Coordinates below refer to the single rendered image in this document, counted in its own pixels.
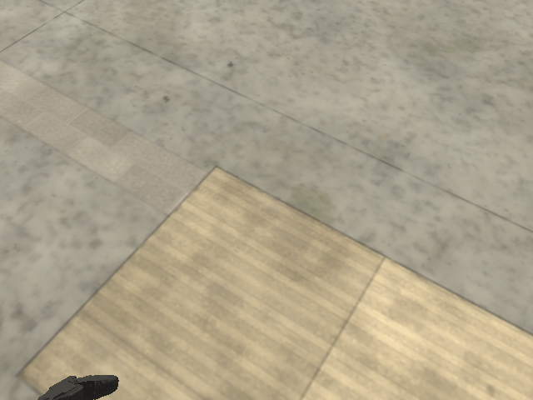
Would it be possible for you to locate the robot left hand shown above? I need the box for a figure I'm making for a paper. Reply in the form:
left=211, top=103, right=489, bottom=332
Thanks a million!
left=38, top=375, right=119, bottom=400

